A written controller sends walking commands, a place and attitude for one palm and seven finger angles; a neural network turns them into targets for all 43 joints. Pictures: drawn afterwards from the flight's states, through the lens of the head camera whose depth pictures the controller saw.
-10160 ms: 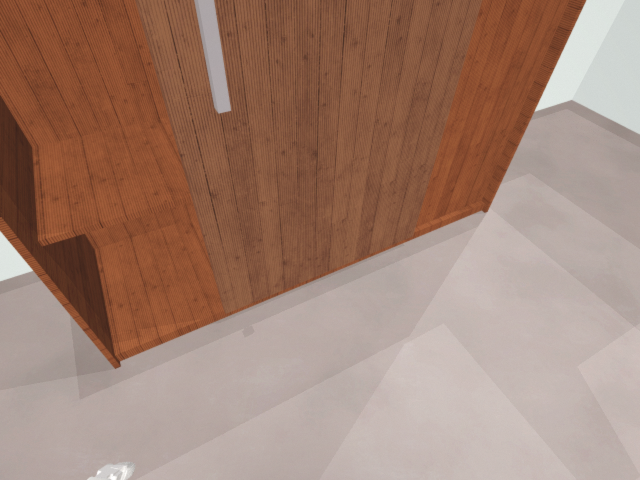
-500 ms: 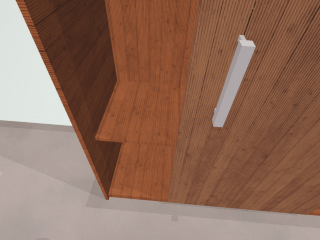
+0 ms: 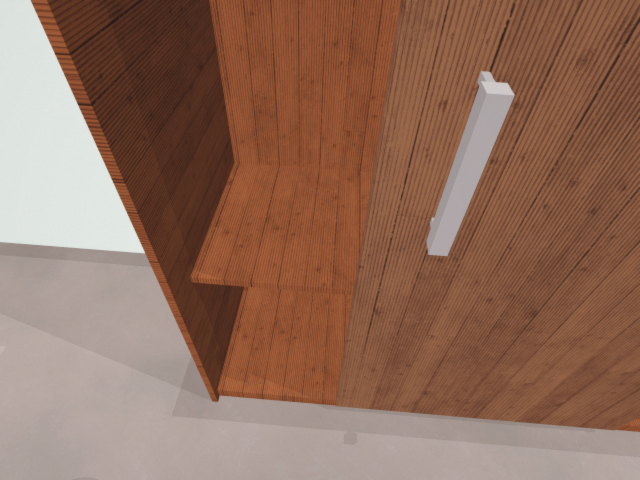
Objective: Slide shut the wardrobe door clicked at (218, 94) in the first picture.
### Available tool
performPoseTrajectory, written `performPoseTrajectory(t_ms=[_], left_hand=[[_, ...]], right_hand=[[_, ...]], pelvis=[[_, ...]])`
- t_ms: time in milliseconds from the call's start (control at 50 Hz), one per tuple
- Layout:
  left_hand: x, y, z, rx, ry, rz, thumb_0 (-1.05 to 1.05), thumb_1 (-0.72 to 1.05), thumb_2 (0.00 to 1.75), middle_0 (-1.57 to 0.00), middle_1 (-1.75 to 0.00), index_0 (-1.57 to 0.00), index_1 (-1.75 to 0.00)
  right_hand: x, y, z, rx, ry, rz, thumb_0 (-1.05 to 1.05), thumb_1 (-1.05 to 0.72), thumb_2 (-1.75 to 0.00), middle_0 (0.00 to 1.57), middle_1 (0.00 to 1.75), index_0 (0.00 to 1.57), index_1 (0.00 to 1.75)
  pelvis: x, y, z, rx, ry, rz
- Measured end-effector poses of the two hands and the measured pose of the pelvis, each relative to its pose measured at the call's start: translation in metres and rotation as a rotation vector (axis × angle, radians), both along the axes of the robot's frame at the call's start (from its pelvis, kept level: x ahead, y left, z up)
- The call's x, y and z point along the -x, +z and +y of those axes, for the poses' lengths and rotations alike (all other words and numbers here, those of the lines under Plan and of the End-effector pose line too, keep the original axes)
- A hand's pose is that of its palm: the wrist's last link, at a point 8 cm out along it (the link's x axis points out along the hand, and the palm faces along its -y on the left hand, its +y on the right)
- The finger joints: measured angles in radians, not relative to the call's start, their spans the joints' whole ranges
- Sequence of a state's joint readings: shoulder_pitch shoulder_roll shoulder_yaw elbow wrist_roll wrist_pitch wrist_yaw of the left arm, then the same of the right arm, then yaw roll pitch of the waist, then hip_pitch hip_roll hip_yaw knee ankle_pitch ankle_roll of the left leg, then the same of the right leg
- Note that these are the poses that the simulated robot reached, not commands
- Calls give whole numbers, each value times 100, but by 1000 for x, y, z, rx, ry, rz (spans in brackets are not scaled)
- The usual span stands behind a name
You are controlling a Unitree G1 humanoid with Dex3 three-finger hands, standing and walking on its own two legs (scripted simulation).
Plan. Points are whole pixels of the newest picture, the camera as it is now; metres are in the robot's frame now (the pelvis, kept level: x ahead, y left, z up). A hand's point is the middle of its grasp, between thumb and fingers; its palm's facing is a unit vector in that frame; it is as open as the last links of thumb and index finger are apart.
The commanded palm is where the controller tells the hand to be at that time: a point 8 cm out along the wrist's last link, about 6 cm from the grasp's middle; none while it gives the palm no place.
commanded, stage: look again from close up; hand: right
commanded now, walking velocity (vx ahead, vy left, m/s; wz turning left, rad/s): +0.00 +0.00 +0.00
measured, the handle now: (458, 172) +0.45 -0.14 +0.18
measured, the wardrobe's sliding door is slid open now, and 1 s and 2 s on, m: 0.37 0.37 0.37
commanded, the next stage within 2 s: none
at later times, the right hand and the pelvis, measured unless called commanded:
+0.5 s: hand out of the picture -0.03 -0.15 -0.18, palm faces +0.06 +0.98 -0.17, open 7.4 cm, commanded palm none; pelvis +0.00 +0.00 +0.00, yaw +0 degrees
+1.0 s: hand out of the picture -0.03 -0.15 -0.18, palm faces +0.06 +0.98 -0.16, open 7.4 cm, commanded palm none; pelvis +0.00 +0.00 +0.00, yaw +0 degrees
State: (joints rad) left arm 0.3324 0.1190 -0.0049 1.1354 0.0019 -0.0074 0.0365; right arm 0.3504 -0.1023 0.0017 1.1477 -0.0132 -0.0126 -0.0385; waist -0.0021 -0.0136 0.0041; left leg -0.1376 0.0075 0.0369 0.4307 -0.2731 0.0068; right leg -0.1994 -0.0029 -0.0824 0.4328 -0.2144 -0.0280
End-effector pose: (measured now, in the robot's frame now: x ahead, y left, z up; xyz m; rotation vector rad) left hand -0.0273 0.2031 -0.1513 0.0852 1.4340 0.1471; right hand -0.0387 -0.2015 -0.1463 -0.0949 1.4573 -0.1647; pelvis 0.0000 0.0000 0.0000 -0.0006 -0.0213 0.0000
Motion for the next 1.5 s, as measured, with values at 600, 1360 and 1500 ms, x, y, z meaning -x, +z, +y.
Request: performPoseTrajectory(t_ms=[600,1360,1500], left_hand=[[2,0,2,-1,2,14,0,91,89,-20,-30,-20,-30],[5,1,2,-2,-2,10,0,91,89,-20,-30,-20,-30],[9,0,1,1,0,16,0,91,89,-20,-30,-20,-30]], right_hand=[[-1,0,2,1,-5,5,0,-91,-90,20,30,20,30],[5,-1,5,-3,-18,5,0,-91,-90,20,30,20,30],[7,0,4,1,-20,11,0,-91,-90,20,30,20,30]], pelvis=[[-3,0,3,-1,-1,4],[-1,0,5,-3,-8,-2],[-1,0,4,-2,-7,-2]])
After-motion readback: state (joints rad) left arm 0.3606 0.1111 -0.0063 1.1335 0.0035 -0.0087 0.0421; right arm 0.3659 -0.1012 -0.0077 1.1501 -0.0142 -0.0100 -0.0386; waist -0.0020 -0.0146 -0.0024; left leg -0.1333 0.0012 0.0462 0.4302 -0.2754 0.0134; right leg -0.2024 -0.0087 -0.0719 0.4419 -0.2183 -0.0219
